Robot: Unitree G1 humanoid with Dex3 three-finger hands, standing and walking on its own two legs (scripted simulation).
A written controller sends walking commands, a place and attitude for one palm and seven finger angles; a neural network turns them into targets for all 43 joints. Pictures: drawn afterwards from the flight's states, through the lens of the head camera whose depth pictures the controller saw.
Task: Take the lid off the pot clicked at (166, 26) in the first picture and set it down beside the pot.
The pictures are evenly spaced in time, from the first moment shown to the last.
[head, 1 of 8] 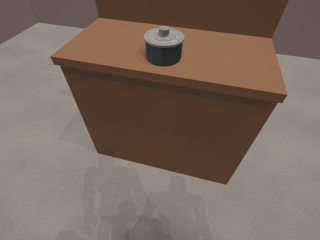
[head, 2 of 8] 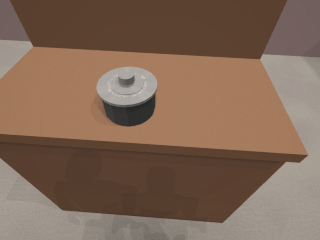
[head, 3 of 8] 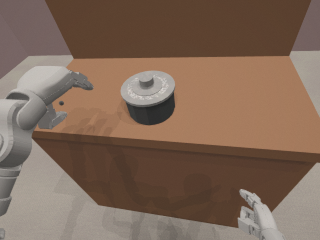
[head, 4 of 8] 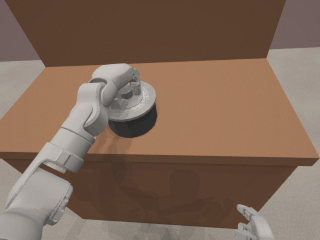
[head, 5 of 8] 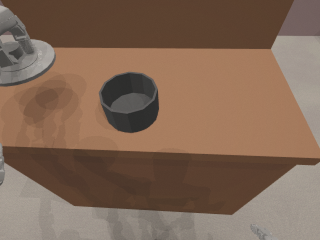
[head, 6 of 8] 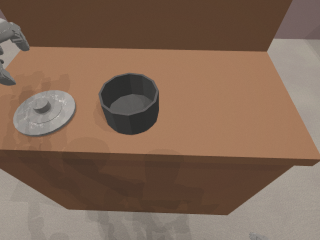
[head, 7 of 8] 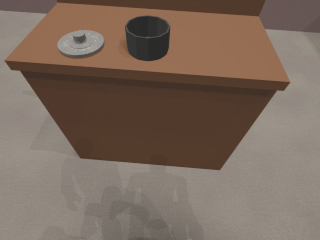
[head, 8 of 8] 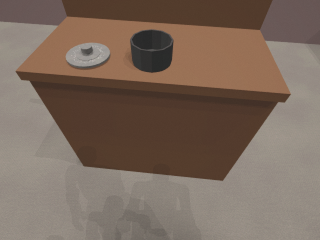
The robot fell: no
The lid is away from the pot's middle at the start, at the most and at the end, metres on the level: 0.00 0.25 0.24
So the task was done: yes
